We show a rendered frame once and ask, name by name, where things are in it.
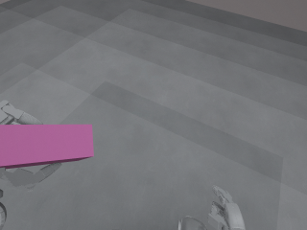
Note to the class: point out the right robot thigh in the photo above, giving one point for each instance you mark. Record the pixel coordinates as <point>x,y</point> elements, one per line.
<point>189,223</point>

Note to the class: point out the left robot hand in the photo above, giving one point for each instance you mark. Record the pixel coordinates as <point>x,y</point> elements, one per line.
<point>22,179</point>

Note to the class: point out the right robot hand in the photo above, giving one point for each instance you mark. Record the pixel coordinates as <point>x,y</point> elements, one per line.
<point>227,217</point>

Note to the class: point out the sponge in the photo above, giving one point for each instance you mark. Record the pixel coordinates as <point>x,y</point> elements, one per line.
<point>35,145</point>

